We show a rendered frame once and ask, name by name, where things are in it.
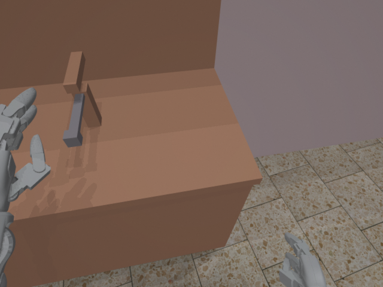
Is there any tap lever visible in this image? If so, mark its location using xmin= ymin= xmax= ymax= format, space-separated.
xmin=63 ymin=93 xmax=85 ymax=148

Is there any right robot hand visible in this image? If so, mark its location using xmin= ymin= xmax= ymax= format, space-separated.
xmin=279 ymin=232 xmax=327 ymax=287

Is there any counter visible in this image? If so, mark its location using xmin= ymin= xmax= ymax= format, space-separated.
xmin=0 ymin=0 xmax=263 ymax=287

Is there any robot left forearm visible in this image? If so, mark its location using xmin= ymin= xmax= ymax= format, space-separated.
xmin=0 ymin=212 xmax=16 ymax=287

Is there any left robot hand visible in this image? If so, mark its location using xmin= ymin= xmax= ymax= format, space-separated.
xmin=0 ymin=87 xmax=51 ymax=212

